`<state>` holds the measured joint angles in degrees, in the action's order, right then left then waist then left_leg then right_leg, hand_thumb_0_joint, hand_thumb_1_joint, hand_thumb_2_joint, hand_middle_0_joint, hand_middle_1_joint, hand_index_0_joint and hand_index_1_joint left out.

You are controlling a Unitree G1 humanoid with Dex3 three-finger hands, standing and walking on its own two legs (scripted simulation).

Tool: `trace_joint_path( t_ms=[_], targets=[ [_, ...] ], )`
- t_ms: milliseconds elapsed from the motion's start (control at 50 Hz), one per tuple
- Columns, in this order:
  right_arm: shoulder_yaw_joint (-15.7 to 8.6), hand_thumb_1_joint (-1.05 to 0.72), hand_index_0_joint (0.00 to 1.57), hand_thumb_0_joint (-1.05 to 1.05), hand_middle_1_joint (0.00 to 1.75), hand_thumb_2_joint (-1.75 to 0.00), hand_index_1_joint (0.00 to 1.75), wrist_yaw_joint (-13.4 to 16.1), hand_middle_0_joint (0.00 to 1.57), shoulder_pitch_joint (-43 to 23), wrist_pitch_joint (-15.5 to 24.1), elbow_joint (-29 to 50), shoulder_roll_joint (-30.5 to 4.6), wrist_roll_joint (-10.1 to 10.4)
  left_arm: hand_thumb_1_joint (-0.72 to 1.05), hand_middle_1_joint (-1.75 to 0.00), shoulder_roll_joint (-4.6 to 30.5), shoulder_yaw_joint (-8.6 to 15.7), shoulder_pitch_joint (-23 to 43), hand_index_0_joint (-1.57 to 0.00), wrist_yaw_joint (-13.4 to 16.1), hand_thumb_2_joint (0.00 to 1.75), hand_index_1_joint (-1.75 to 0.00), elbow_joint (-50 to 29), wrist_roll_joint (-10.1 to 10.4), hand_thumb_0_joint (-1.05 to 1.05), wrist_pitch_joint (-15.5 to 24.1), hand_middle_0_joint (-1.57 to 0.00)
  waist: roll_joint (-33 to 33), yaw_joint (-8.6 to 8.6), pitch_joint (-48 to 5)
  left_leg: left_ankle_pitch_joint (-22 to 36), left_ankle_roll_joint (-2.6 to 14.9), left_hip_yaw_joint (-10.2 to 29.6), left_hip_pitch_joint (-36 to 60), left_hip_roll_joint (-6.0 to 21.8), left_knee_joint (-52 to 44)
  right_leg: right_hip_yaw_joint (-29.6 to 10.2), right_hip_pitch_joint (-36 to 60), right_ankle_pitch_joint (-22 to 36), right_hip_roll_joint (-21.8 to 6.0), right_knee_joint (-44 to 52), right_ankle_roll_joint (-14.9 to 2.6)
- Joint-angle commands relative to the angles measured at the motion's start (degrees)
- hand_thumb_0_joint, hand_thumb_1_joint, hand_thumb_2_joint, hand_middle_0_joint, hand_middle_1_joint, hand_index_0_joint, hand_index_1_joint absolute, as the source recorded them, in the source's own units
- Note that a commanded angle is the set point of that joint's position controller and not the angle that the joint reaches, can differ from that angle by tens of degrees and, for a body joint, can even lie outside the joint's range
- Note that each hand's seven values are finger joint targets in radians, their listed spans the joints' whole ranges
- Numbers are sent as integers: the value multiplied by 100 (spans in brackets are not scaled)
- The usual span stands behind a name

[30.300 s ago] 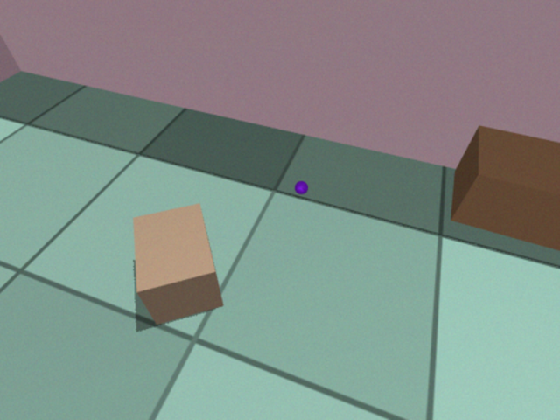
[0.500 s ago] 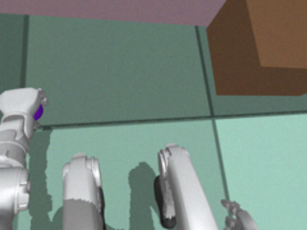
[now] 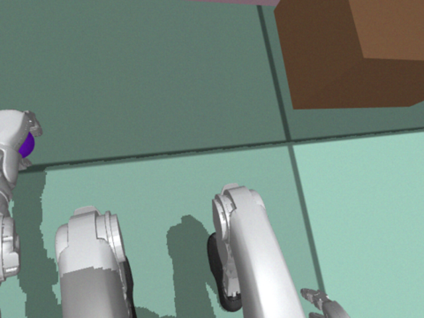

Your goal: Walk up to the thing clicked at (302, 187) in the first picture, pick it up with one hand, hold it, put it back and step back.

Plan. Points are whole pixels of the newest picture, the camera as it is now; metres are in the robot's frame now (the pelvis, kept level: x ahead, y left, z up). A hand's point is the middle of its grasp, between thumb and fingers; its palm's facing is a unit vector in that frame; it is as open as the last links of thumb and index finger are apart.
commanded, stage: crouch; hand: left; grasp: from above
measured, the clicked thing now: (13, 142) +0.46 +0.31 -0.19
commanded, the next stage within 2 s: lower in 0.14 s
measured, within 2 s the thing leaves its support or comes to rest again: rests again in 1.76 s
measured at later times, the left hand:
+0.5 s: hand (25, 153) +0.45 +0.30 -0.22, palm faces -0.47 -0.10 -0.88, open 7.9 cm
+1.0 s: hand (38, 155) +0.46 +0.30 -0.27, palm faces -0.45 -0.12 -0.89, open 7.9 cm
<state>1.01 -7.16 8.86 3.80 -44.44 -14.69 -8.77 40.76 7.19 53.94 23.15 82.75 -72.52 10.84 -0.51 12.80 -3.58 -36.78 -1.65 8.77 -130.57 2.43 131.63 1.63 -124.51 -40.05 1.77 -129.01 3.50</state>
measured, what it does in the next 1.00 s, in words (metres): lowers itself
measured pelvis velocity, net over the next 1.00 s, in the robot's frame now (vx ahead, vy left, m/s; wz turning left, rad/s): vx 0.01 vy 0.00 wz -0.08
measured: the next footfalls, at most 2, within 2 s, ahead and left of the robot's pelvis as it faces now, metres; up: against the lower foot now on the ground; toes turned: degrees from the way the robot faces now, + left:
none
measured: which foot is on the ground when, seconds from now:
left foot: down 0.00-1.00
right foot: down 0.00-1.00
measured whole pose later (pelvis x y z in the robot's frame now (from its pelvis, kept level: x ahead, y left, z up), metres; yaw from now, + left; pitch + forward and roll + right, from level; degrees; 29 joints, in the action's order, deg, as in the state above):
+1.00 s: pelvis +0.01 +0.00 -0.05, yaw -4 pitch +31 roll -10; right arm 8.4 -10.1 5.0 6.3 -43.3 -15.9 -13.2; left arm 49.3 10.7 55.1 30.0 90.6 -74.1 12.8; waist -4.9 16.7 3.8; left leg -39.0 -2.8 14.2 -136.6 1.8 143.7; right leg 4.8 -129.3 -40.9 3.8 -138.2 4.1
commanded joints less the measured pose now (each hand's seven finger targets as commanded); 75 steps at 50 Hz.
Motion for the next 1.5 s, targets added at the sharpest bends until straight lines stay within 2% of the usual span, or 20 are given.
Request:
trace_joint_path(
  t_ms=[0,100,140,200,320,500,580,620,740,940,960,980,1080,1100,1220,1280,1380,1400,1440,1480],
  targets=[
    [-362,-91,20,0,30,-90,30,68,20,1125,33,70,-1442,-1,57,-66,1689,176,1991,-95,314,59,-61,-820,58,0,33,-91,1718,9,-3970,611,264,-658,3291,-78,-1125,654,1507,1162,84,1269,-524],
    [-298,-91,20,0,30,-90,30,71,20,1083,3,68,-1465,-10,56,-65,1826,203,2016,-95,342,57,-60,-745,56,0,32,-90,1657,36,-3902,561,290,-685,3033,-90,-959,668,1508,1145,120,1206,-511],
    [-251,-91,20,0,30,-90,30,62,20,1051,10,41,-1439,-16,55,-64,1691,90,1918,-94,310,57,-60,-656,61,0,25,-91,1699,29,-3762,564,275,-671,2989,-91,-945,683,1421,1153,126,1142,-520],
    [-267,-91,20,0,30,-90,30,66,20,1051,-6,72,-1492,-18,57,-63,1878,209,2007,-96,327,59,-60,-860,78,0,39,-93,1829,11,-3878,617,263,-652,3039,-87,-904,724,1428,1203,125,1047,-522],
    [-169,-91,20,0,30,-90,30,23,20,1046,-9,53,-1477,-55,56,-62,1749,79,1937,-97,279,61,-60,-608,71,0,92,-94,1626,172,-3661,764,286,-614,2793,-80,-663,761,1446,1376,157,946,-485],
    [-70,-91,20,0,30,-90,30,-33,20,916,9,84,-1580,-174,64,-65,2159,361,1858,-102,531,63,-62,-541,-15,0,277,-99,1842,172,-3582,896,256,-587,2723,-58,-406,828,1460,1519,196,707,-467],
    [-61,-91,20,0,30,-90,30,-62,20,872,22,109,-1654,-235,64,-67,2148,442,1774,-101,646,63,-63,-533,-46,0,262,-98,1945,207,-3609,856,227,-531,2861,-47,-365,920,1310,1454,208,608,-485],
    [-31,-91,20,0,30,-90,30,-70,20,816,25,102,-1619,-237,64,-66,2183,399,1742,-102,697,62,-63,-518,-41,0,251,-98,2025,174,-3649,805,228,-530,2816,-39,-353,901,1322,1440,225,580,-486],
    [109,-90,20,0,30,-89,30,-136,20,790,79,91,-1663,-299,66,-64,2196,326,1777,-102,819,63,-60,-166,-57,0,193,-98,1970,334,-3427,838,249,-461,2601,-22,-161,953,1283,1539,271,479,-465],
    [281,-90,20,0,30,-90,30,-228,20,769,241,105,-1848,-431,69,-64,2376,452,1669,-105,1004,66,-61,78,-79,0,213,-102,2049,466,-3212,967,208,-369,2687,-11,-30,1140,1311,1595,313,372,-462],
    [282,-90,20,0,30,-89,30,-257,20,759,284,127,-1840,-457,71,-66,2597,506,1920,-105,1029,64,-62,-143,-93,0,262,-101,2139,516,-3251,982,213,-373,2645,7,47,1115,1346,1685,336,337,-458],
    [306,-90,20,0,30,-90,30,-259,20,709,292,147,-1858,-461,70,-65,2701,604,1772,-105,1057,66,-62,-90,-99,0,264,-102,2114,404,-3292,984,221,-371,2596,12,48,1103,1441,1672,335,379,-457],
    [384,-90,20,0,30,-90,30,-351,20,760,394,108,-1921,-545,74,-67,2504,434,1688,-107,1090,67,-63,172,-122,0,240,-103,2197,579,-3064,1012,191,-321,2675,12,88,1212,1347,1651,357,283,-462],
    [413,-90,20,0,30,-90,30,-358,20,707,401,115,-1899,-540,73,-66,2493,455,1546,-106,1111,66,-63,261,-81,0,223,-103,2196,507,-3103,1009,186,-292,2698,22,41,1228,1386,1658,380,281,-458],
    [490,-90,20,0,30,-90,30,-427,20,655,513,199,-2038,-605,73,-66,2761,518,1733,-107,1209,67,-62,157,-92,0,247,-104,2211,623,-2975,1045,196,-258,2629,46,159,1270,1436,1727,396,263,-443],
    [548,-90,20,0,30,-90,30,-438,20,581,511,182,-2001,-633,72,-64,2941,626,1531,-106,1292,65,-61,291,-112,0,265,-103,2241,535,-3070,1008,209,-234,2545,74,119,1255,1604,1764,438,277,-420],
    [607,-90,20,0,30,-90,30,-469,20,519,613,216,-2065,-680,72,-64,2771,389,1812,-107,1295,67,-61,434,-81,0,296,-104,2172,753,-2667,697,213,-190,2334,67,212,1316,1354,1475,432,290,-438],
    [611,-90,20,0,30,-90,30,-471,20,496,622,217,-2059,-675,72,-64,2842,469,1630,-106,1326,66,-60,489,-59,0,297,-103,2144,653,-2753,691,211,-179,2381,78,131,1311,1469,1462,452,327,-423],
    [620,-90,20,0,30,-90,30,-475,20,489,656,214,-2070,-693,74,-64,2827,412,1608,-107,1333,66,-60,518,-103,0,311,-104,2184,652,-2753,708,194,-164,2470,79,135,1344,1398,1462,462,283,-430],
    [641,-90,20,0,30,-90,30,-514,20,514,705,204,-2090,-723,75,-64,2737,288,1749,-108,1333,65,-61,560,-118,0,324,-105,2253,783,-2678,749,170,-130,2566,86,135,1401,1356,1501,453,224,-429]
  ],
)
